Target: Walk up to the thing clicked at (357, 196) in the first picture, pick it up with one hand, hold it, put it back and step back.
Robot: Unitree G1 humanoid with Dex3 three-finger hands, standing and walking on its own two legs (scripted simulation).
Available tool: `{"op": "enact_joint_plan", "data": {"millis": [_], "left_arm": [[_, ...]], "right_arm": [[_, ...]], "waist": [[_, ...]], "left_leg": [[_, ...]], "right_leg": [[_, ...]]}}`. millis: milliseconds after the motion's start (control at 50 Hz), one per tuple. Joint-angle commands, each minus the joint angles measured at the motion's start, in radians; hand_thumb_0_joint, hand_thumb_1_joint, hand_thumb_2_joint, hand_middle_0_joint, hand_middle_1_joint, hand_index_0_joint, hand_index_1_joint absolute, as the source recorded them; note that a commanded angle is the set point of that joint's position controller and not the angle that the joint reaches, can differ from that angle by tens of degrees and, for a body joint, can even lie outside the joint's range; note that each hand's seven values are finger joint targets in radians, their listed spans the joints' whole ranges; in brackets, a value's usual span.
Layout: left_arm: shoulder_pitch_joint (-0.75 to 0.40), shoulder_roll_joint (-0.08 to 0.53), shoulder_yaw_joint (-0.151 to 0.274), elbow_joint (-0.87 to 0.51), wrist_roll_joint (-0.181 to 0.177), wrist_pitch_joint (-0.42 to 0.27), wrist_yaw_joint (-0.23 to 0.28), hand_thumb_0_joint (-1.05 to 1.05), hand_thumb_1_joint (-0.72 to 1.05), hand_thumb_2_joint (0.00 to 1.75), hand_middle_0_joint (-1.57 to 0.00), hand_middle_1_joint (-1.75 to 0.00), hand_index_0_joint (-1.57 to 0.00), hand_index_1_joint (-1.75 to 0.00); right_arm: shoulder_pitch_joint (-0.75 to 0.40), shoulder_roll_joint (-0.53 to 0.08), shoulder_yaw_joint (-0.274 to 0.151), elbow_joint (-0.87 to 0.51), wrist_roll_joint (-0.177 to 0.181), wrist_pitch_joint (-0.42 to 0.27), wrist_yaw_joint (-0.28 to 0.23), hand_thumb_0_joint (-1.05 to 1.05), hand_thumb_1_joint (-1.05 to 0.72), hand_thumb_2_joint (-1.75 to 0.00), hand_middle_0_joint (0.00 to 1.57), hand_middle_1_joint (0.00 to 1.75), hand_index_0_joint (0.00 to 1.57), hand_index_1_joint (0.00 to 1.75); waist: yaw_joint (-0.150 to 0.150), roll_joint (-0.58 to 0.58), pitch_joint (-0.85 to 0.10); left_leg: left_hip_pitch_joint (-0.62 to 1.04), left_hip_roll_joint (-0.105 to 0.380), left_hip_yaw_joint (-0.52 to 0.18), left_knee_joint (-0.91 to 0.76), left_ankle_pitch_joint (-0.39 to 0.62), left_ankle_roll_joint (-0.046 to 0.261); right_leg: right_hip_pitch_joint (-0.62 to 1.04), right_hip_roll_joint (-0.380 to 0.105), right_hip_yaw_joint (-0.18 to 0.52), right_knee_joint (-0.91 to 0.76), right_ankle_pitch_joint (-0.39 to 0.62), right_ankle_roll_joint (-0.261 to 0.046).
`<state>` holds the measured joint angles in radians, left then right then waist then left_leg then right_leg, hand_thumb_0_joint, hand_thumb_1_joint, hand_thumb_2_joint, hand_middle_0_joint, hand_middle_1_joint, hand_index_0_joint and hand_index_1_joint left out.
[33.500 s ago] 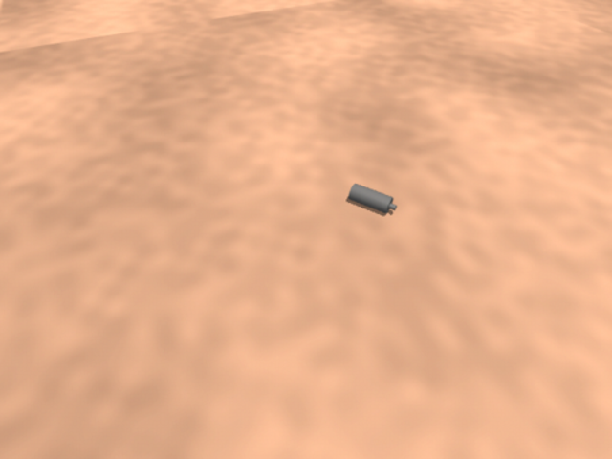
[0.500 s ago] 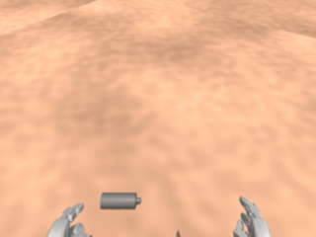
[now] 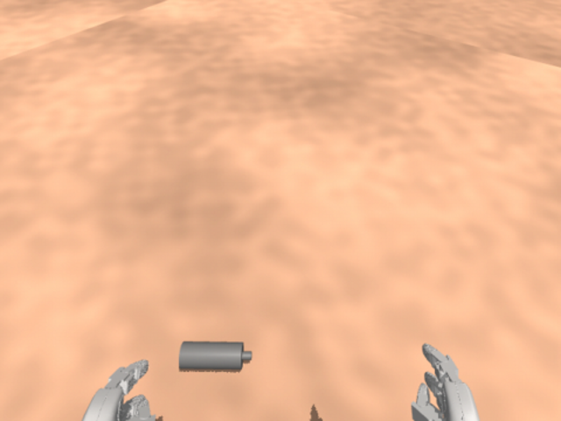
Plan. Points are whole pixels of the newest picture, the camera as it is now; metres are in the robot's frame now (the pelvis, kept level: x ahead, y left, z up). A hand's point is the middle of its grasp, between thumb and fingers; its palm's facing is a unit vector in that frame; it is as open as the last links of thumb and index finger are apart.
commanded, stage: home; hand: left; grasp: from above
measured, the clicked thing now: (217, 355) +0.46 +0.20 -0.67
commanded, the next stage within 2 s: stand in 0.74 s
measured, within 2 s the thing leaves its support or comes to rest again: neither
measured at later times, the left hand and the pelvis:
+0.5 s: hand out of the picture +0.16 +0.18 -0.05, palm faces +0.04 -0.98 -0.20, open 7.4 cm; pelvis +0.00 +0.00 +0.00, yaw +0 degrees
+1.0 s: hand out of the picture +0.14 +0.21 -0.09, palm faces +0.00 -0.95 -0.32, open 7.4 cm; pelvis -0.01 +0.00 +0.02, yaw +0 degrees
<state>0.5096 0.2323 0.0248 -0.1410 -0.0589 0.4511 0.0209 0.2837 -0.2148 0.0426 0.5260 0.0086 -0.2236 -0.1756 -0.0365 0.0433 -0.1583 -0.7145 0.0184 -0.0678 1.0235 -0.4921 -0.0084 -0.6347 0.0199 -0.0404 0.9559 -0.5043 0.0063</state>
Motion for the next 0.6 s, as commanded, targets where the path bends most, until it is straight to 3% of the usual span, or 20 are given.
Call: {"op": "enact_joint_plan", "data": {"millis": [0, 220, 280, 300, 340, 380, 420, 540, 560, 580], "left_arm": [[-0.021, 0.100, 0.068, -0.199, 0.011, -0.050, 0.009, 0.00, 0.90, 0.90, -0.20, -0.30, -0.20, -0.30], [-0.024, 0.093, 0.058, -0.195, 0.008, -0.053, 0.007, 0.00, 0.90, 0.90, -0.20, -0.30, -0.20, -0.30], [-0.035, 0.098, 0.062, -0.208, 0.008, -0.052, 0.009, 0.00, 0.90, 0.90, -0.20, -0.30, -0.20, -0.30], [0.010, 0.098, 0.072, -0.143, 0.011, -0.045, 0.009, 0.00, 0.90, 0.90, -0.20, -0.30, -0.20, -0.30], [-0.032, 0.096, 0.062, -0.210, 0.009, -0.054, 0.008, 0.00, 0.90, 0.90, -0.20, -0.30, -0.20, -0.30], [0.008, 0.100, 0.071, -0.154, 0.009, -0.043, 0.007, 0.00, 0.90, 0.90, -0.20, -0.30, -0.20, -0.30], [-0.024, 0.098, 0.060, -0.210, 0.010, -0.050, 0.006, 0.00, 0.90, 0.90, -0.20, -0.30, -0.20, -0.30], [-0.003, 0.109, 0.076, -0.168, 0.010, -0.045, 0.010, 0.00, 0.90, 0.90, -0.20, -0.30, -0.20, -0.30], [-0.008, 0.103, 0.065, -0.177, 0.009, -0.045, 0.007, 0.00, 0.90, 0.90, -0.20, -0.30, -0.20, -0.30], [-0.043, 0.097, 0.054, -0.235, 0.009, -0.054, 0.007, 0.00, 0.90, 0.90, -0.20, -0.30, -0.20, -0.30]], "right_arm": [[-0.061, -0.126, -0.060, -0.158, -0.001, -0.054, -0.014, 0.00, -0.90, -0.90, 0.20, 0.30, 0.20, 0.30], [-0.058, -0.129, -0.062, -0.161, -0.002, -0.049, -0.009, 0.00, -0.90, -0.90, 0.20, 0.30, 0.20, 0.30], [-0.065, -0.127, -0.062, -0.172, 0.000, -0.047, -0.009, 0.00, -0.90, -0.90, 0.20, 0.30, 0.20, 0.30], [-0.056, -0.135, -0.067, -0.160, 0.000, -0.047, -0.011, 0.00, -0.90, -0.90, 0.20, 0.30, 0.20, 0.30], [-0.063, -0.130, -0.064, -0.171, 0.000, -0.049, -0.009, 0.00, -0.90, -0.90, 0.20, 0.30, 0.20, 0.30], [-0.057, -0.136, -0.067, -0.164, 0.000, -0.047, -0.008, 0.00, -0.90, -0.90, 0.20, 0.30, 0.20, 0.30], [-0.058, -0.130, -0.065, -0.171, 0.000, -0.049, -0.008, 0.00, -0.90, -0.90, 0.20, 0.30, 0.20, 0.30], [-0.058, -0.133, -0.065, -0.166, 0.002, -0.044, -0.009, 0.00, -0.90, -0.90, 0.20, 0.30, 0.20, 0.30], [-0.058, -0.136, -0.067, -0.168, 0.000, -0.045, -0.010, 0.00, -0.90, -0.90, 0.20, 0.30, 0.20, 0.30], [-0.066, -0.127, -0.061, -0.181, 0.001, -0.048, -0.009, 0.00, -0.90, -0.90, 0.20, 0.30, 0.20, 0.30]], "waist": [[-0.004, 0.006, -0.105], [-0.007, 0.018, -0.099], [-0.002, 0.021, -0.076], [-0.007, -0.002, -0.074], [-0.001, 0.016, -0.089], [-0.005, 0.004, -0.071], [-0.006, 0.012, -0.095], [-0.002, 0.013, -0.066], [-0.011, 0.012, -0.079], [-0.001, 0.021, -0.092]], "left_leg": [[0.139, -0.017, 0.021, -0.153, 0.258, 0.023], [0.148, -0.010, 0.005, -0.165, 0.282, 0.017], [0.131, -0.011, 0.009, -0.171, 0.240, 0.019], [0.130, -0.011, 0.010, -0.172, 0.228, 0.021], [0.131, -0.014, 0.015, -0.169, 0.227, 0.020], [0.124, -0.014, 0.016, -0.167, 0.212, 0.022], [0.137, -0.014, 0.019, -0.161, 0.239, 0.022], [0.113, -0.017, 0.021, -0.165, 0.193, 0.023], [0.125, -0.013, 0.016, -0.170, 0.191, 0.022], [0.122, -0.015, 0.017, -0.168, 0.202, 0.021]], "right_leg": [[0.037, 0.008, -0.016, -0.155, 0.255, -0.006], [0.032, 0.014, -0.026, -0.138, 0.260, -0.012], [0.020, 0.012, -0.024, -0.150, 0.231, -0.009], [0.023, 0.013, -0.024, -0.148, 0.218, -0.010], [0.023, 0.012, -0.022, -0.151, 0.221, -0.010], [0.018, 0.011, -0.019, -0.156, 0.208, -0.009], [0.026, 0.009, -0.017, -0.150, 0.235, -0.009], [0.012, 0.009, -0.015, -0.160, 0.193, -0.008], [0.010, 0.011, -0.017, -0.154, 0.189, -0.010], [0.016, 0.010, -0.020, -0.155, 0.201, -0.010]]}}
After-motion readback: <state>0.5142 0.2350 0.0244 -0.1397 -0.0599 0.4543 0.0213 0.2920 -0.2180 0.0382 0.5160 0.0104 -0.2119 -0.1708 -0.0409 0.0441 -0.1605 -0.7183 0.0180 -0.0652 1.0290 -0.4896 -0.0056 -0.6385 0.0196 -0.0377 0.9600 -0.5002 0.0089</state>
